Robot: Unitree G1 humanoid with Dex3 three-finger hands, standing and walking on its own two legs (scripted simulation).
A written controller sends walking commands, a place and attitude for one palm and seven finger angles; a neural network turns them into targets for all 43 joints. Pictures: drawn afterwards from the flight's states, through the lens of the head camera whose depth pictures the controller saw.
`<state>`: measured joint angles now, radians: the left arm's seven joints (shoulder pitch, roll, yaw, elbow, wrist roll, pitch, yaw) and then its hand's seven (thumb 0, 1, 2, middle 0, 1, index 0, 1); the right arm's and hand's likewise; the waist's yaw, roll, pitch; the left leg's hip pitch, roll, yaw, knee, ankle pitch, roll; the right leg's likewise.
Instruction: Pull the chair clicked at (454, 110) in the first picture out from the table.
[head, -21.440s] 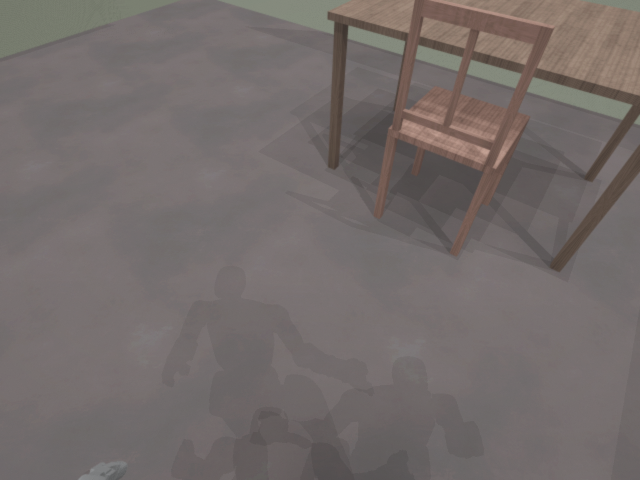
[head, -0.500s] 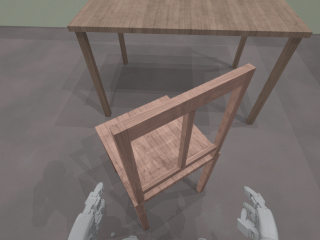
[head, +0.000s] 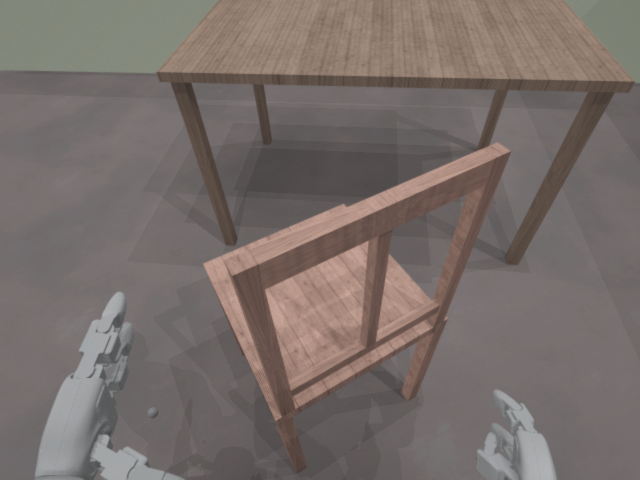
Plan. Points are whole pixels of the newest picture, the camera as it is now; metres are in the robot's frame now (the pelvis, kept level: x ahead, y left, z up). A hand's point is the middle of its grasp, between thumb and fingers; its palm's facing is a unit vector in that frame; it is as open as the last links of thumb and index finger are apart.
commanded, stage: draw the hand back to the body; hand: left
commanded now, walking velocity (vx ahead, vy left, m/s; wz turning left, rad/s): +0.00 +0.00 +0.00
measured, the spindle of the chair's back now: (373, 294) +0.39 -0.05 -0.02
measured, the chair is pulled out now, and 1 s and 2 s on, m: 0.53 0.53 0.53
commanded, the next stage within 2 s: step back with the hand held close in 1.00 s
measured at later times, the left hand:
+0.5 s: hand (46, 326) +0.21 +0.26 +0.18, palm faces +0.40 -0.82 -0.41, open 11.1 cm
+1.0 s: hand (30, 301) +0.22 +0.26 +0.21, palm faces +0.44 -0.80 -0.41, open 7.4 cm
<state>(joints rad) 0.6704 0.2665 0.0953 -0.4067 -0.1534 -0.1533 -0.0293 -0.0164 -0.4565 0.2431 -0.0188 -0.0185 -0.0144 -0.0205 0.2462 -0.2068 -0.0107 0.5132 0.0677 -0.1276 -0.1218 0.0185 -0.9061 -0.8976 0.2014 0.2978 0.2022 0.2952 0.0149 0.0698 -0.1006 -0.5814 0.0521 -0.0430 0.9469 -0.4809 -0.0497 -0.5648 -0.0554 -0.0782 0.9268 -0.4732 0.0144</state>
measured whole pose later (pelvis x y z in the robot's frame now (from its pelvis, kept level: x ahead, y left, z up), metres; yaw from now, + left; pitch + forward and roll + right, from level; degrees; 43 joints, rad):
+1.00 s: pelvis +0.03 +0.00 +0.05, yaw -2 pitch -5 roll +0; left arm 0.48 0.33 0.33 -0.38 -0.07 -0.06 0.14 0.01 0.89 0.89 -0.21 -0.30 -0.21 -0.30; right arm 0.19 -0.24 -0.01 0.63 0.02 -0.11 -0.09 0.02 -0.91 -0.90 0.20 0.30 0.20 0.30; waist 0.05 0.08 0.04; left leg -0.05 0.05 0.01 0.42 -0.28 -0.04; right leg -0.06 -0.04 -0.05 0.41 -0.27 0.02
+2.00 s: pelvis -0.07 +0.03 +0.04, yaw -1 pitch +0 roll -2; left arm 0.57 0.42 0.45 -0.56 -0.05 -0.17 0.18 0.01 0.89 0.90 -0.21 -0.30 -0.21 -0.30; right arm 0.21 -0.21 0.00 0.58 0.01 -0.12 -0.08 0.02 -0.90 -0.90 0.20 0.30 0.20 0.30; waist -0.01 0.01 0.06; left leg -0.41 0.04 -0.01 0.62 -0.22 0.00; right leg -0.37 -0.04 -0.04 0.53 -0.17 0.04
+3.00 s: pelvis -0.22 -0.01 +0.05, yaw +0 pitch -1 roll -1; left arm 0.62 0.43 0.43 -0.57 -0.06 -0.17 0.16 0.01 0.89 0.90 -0.22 -0.30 -0.21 -0.30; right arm 0.21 -0.20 -0.01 0.59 0.02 -0.14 -0.07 0.02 -0.91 -0.90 0.20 0.30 0.20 0.29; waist -0.02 -0.03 0.05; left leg -0.30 0.02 -0.01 0.54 -0.22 -0.01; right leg -0.29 -0.02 -0.05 0.53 -0.24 0.01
